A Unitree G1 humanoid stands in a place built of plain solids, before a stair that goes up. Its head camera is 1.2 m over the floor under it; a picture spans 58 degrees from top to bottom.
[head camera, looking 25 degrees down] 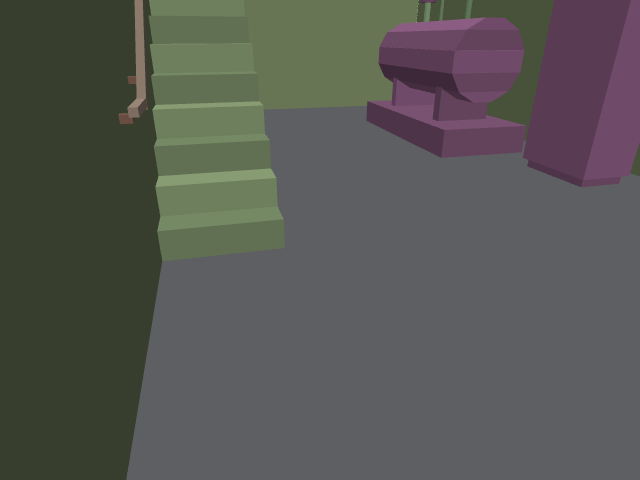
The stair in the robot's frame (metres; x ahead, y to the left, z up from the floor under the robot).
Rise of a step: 0.19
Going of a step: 0.23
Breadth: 0.74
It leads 14 degrees to the left of straight ahead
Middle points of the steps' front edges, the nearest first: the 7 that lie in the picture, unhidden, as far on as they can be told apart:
2.36 0.58 0.20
2.59 0.64 0.39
2.82 0.69 0.58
3.05 0.75 0.77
3.27 0.81 0.97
3.50 0.87 1.16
3.73 0.92 1.35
